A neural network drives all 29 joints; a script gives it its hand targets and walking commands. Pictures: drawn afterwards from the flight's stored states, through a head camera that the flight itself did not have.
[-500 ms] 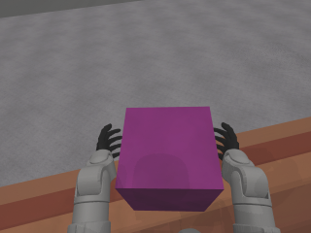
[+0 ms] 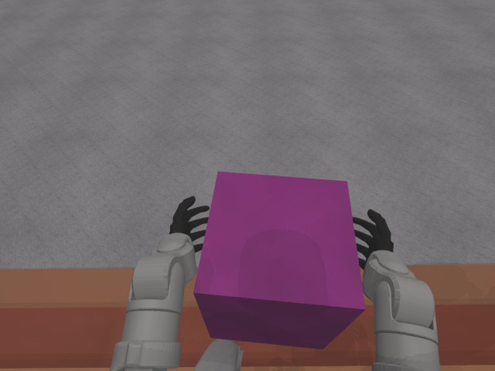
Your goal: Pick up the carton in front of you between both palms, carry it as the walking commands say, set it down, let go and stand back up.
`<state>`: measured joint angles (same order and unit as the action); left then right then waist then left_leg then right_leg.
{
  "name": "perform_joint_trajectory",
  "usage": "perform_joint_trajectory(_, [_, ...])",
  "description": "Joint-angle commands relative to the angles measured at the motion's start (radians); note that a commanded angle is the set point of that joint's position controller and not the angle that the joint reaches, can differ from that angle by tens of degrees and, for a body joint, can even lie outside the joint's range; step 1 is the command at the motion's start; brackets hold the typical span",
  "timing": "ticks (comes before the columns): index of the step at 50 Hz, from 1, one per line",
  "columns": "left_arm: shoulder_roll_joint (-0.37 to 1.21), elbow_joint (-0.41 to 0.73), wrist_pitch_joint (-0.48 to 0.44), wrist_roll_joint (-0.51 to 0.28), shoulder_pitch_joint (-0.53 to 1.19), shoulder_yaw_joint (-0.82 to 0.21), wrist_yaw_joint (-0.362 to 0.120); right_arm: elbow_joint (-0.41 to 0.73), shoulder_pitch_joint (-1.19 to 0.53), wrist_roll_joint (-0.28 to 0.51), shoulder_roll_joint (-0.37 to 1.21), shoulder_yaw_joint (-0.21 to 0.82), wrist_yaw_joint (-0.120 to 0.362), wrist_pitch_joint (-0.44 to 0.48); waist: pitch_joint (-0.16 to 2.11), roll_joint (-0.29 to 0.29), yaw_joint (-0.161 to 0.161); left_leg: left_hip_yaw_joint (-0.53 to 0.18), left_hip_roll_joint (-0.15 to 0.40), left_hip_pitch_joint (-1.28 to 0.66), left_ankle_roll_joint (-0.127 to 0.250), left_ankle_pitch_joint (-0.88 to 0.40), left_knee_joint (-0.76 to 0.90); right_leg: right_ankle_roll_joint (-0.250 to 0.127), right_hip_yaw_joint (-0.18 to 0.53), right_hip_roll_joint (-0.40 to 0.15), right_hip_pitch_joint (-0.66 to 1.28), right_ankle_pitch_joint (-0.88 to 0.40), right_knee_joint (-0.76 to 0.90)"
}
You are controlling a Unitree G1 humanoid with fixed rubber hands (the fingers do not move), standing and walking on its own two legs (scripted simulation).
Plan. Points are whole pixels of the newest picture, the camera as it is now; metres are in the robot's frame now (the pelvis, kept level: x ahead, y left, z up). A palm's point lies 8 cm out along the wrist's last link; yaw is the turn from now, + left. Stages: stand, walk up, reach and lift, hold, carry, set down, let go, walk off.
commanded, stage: carry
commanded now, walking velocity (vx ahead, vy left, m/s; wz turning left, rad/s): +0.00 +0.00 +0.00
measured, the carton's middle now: (273, 265) +0.31 +0.03 -0.01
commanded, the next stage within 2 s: none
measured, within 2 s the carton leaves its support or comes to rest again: neither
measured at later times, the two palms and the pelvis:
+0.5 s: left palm (239, 155) +0.72 +0.17 -0.14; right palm (344, 160) +0.73 -0.14 -0.13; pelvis +0.42 +0.01 -0.21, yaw +1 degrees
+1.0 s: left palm (261, 128) +1.15 +0.15 -0.36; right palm (331, 141) +1.11 -0.16 -0.37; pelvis +0.82 +0.04 -0.42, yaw +0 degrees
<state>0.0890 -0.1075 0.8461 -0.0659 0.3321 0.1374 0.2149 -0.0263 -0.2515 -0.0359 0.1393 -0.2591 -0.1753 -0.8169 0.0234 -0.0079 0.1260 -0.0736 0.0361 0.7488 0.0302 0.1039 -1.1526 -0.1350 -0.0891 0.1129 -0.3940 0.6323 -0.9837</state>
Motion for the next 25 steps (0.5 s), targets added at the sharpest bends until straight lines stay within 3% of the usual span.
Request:
perform_joint_trajectory(1, [0.849, 0.164, -0.054, -0.197, 0.551, -0.611, -0.099, 0.105, -0.591, 0.138, 0.701, 0.607, 0.021, 0.051, 0.283, 0.015, -0.015, 0.13, -0.063, -0.127, -0.013, -0.431, 0.394, -0.062, 0.243, -0.135, 0.115, -0.489, 0.099])
perform_joint_trajectory(2, [0.831, 0.167, -0.064, -0.186, 0.521, -0.604, -0.098, 0.128, -0.569, 0.15, 0.698, 0.623, 0.021, 0.058, 0.279, 0.047, -0.013, 0.202, -0.107, -0.306, -0.025, -0.461, 0.507, -0.042, 0.161, -0.1, 0.016, -0.465, 0.086])
perform_joint_trajectory(3, [0.81, 0.164, -0.071, -0.174, 0.48, -0.598, -0.094, 0.142, -0.565, 0.159, 0.696, 0.642, 0.018, 0.059, 0.283, 0.11, -0.024, 0.23, -0.117, -0.402, -0.022, -0.481, 0.544, -0.035, 0.148, -0.105, -0.019, -0.457, 0.065])
perform_joint_trajectory(4, [0.784, 0.164, -0.075, -0.155, 0.461, -0.589, -0.089, 0.155, -0.575, 0.165, 0.68, 0.655, 0.016, 0.058, 0.351, 0.166, -0.064, 0.237, -0.119, -0.534, 0.01, -0.592, 0.398, -0.015, 0.105, -0.138, -0.027, -0.535, -0.053])
perform_joint_trajectory(5, [0.766, 0.158, -0.075, -0.13, 0.407, -0.568, -0.081, 0.157, -0.542, 0.167, 0.653, 0.658, 0.012, 0.055, 0.386, 0.168, -0.12, 0.262, -0.138, -0.575, 0.016, -0.516, 0.444, 0.017, 0.063, -0.119, 0.017, -0.65, -0.164])
perform_joint_trajectory(6, [0.729, 0.164, -0.076, -0.101, 0.382, -0.55, -0.069, 0.161, -0.516, 0.17, 0.629, 0.663, 0.009, 0.049, 0.391, 0.118, -0.215, 0.263, -0.129, -0.676, 0.038, -0.447, 0.545, 0.039, 0.052, -0.137, 0.014, -0.849, -0.346])
perform_joint_trajectory(7, [0.679, 0.163, -0.069, -0.068, 0.365, -0.52, -0.053, 0.145, -0.474, 0.162, 0.607, 0.67, 0.003, 0.041, 0.374, -0.045, -0.332, 0.26, -0.115, -0.787, 0.069, -0.426, 0.696, 0.09, -0.006, -0.087, -0.051, -0.858, -0.665])
perform_joint_trajectory(8, [0.653, 0.154, -0.062, -0.024, 0.348, -0.472, -0.035, 0.12, -0.429, 0.156, 0.568, 0.646, 0.002, 0.024, 0.282, -0.133, -0.309, 0.079, 0.047, -0.928, 0.134, -0.569, 0.61, 0.102, -0.011, 0.03, -0.365, 0.043, -0.966])
perform_joint_trajectory(9, [0.589, 0.134, -0.04, 0.023, 0.297, -0.42, -0.025, 0.093, -0.443, 0.178, 0.57, 0.672, -0.01, 0.016, 0.32, -0.182, -0.216, -0.284, 0.186, -1.015, 0.216, -0.811, 0.498, 0.106, 0.097, 0.001, -0.525, 0.012, -0.873])
perform_joint_trajectory(10, [0.561, 0.125, -0.035, 0.025, 0.305, -0.398, -0.018, 0.078, -0.46, 0.19, 0.594, 0.686, -0.015, 0.012, 0.291, -0.074, -0.24, -0.485, 0.208, -0.922, 0.295, -0.569, 0.531, 0.092, 0.142, -0.058, -0.551, -0.017, -0.71])
perform_joint_trajectory(11, [0.572, 0.123, -0.041, 0.017, 0.305, -0.396, -0.016, 0.102, -0.517, 0.225, 0.613, 0.699, -0.011, 0.005, 0.308, 0.003, -0.22, -0.562, 0.242, -0.927, 0.334, -0.415, 0.488, 0.087, 0.216, -0.095, -0.659, -0.093, -0.601])
perform_joint_trajectory(12, [0.593, 0.111, -0.044, 0.023, 0.301, -0.371, -0.018, 0.106, -0.567, 0.259, 0.657, 0.733, 0.001, -0.001, 0.369, 0.039, -0.222, -0.607, 0.263, -0.929, 0.342, -0.321, 0.464, 0.102, 0.235, -0.124, -0.674, -0.095, -0.565])
perform_joint_trajectory(13, [0.622, 0.106, -0.051, 0.02, 0.323, -0.356, -0.023, 0.105, -0.603, 0.293, 0.704, 0.753, 0.017, 0.002, 0.343, 0.084, -0.199, -0.593, 0.267, -0.792, 0.348, -0.365, 0.486, 0.112, 0.228, -0.139, -0.609, -0.176, -0.379])
perform_joint_trajectory(14, [0.648, 0.12, -0.059, 0.021, 0.37, -0.363, -0.031, 0.111, -0.661, 0.318, 0.748, 0.772, 0.035, 0.006, 0.306, 0.077, -0.195, -0.551, 0.246, -0.679, 0.32, -0.387, 0.513, 0.114, 0.205, -0.151, -0.503, -0.216, -0.208])
perform_joint_trajectory(15, [0.677, 0.122, -0.067, 0.024, 0.404, -0.38, -0.039, 0.109, -0.7, 0.331, 0.783, 0.782, 0.051, 0.011, 0.281, 0.023, -0.197, -0.442, 0.203, -0.576, 0.279, -0.426, 0.526, 0.113, 0.136, -0.134, -0.401, -0.297, -0.142])
perform_joint_trajectory(16, [0.709, 0.124, -0.076, 0.016, 0.443, -0.403, -0.048, 0.093, -0.705, 0.332, 0.805, 0.772, 0.063, 0.018, 0.344, -0.064, -0.182, -0.389, 0.183, -0.574, 0.245, -0.431, 0.471, 0.091, 0.112, -0.13, -0.346, -0.495, -0.264])
perform_joint_trajectory(17, [0.729, 0.143, -0.09, 0.003, 0.459, -0.436, -0.055, 0.088, -0.699, 0.331, 0.821, 0.765, 0.07, 0.027, 0.317, 0.011, -0.204, -0.302, 0.078, -0.591, 0.207, -0.162, 0.344, 0.074, 0.145, -0.153, -0.426, -0.742, -0.033])
perform_joint_trajectory(18, [0.741, 0.132, -0.099, -0.007, 0.468, -0.447, -0.058, 0.062, -0.676, 0.314, 0.818, 0.749, 0.072, 0.032, 0.327, 0.004, -0.225, -0.232, 0.033, -0.615, 0.185, -0.113, 0.308, 0.073, 0.08, -0.111, -0.398, -0.851, 0.048])
perform_joint_trajectory(19, [0.752, 0.153, -0.107, -0.023, 0.466, -0.46, -0.058, 0.047, -0.622, 0.305, 0.806, 0.738, 0.071, 0.039, 0.294, 0.019, -0.224, -0.169, -0.015, -0.499, 0.164, -0.028, 0.288, 0.079, 0.044, -0.093, -0.262, -0.985, 0.222])
perform_joint_trajectory(20, [0.747, 0.167, -0.114, -0.023, 0.461, -0.482, -0.055, 0.044, -0.595, 0.289, 0.79, 0.725, 0.066, 0.048, 0.279, -0.015, -0.235, -0.104, -0.046, -0.442, 0.15, 0.022, 0.291, 0.091, -0.003, -0.06, -0.134, -1.008, 0.333])
perform_joint_trajectory(21, [0.731, 0.191, -0.115, -0.028, 0.457, -0.5, -0.053, 0.029, -0.556, 0.274, 0.772, 0.71, 0.058, 0.055, 0.265, -0.087, -0.243, -0.061, -0.055, -0.349, 0.141, 0.032, 0.275, 0.097, -0.042, -0.037, 0.022, -1.041, 0.381])
perform_joint_trajectory(22, [0.708, 0.205, -0.116, -0.037, 0.465, -0.502, -0.048, 0.02, -0.518, 0.253, 0.743, 0.69, 0.047, 0.059, 0.268, -0.131, -0.231, -0.047, -0.047, -0.332, 0.133, 0.043, 0.229, 0.093, -0.061, -0.033, 0.091, -1.043, 0.407])
perform_joint_trajectory(23, [0.684, 0.203, -0.11, -0.039, 0.445, -0.504, -0.042, 0.007, -0.485, 0.224, 0.72, 0.666, 0.038, 0.061, 0.353, -0.157, -0.159, -0.002, -0.017, -0.31, 0.106, -0.091, 0.083, 0.07, -0.083, -0.022, 0.261, -1.141, 0.27])
perform_joint_trajectory(24, [0.665, 0.213, -0.105, -0.046, 0.428, -0.51, -0.04, 0.007, -0.433, 0.198, 0.687, 0.656, 0.027, 0.06, 0.391, -0.13, -0.059, 0.037, 0.009, -0.301, 0.065, -0.287, -0.091, 0.045, -0.051, -0.042, 0.368, -1.048, 0.332])
perform_joint_trajectory(25, [0.646, 0.196, -0.096, -0.046, 0.385, -0.511, -0.038, 0.02, -0.428, 0.169, 0.655, 0.641, 0.017, 0.055, 0.401, 0.037, 0.065, 0.097, -0.016, -0.221, 0.018, -0.292, -0.373, 0.018, -0.05, -0.058, 0.52, -0.973, 0.438])
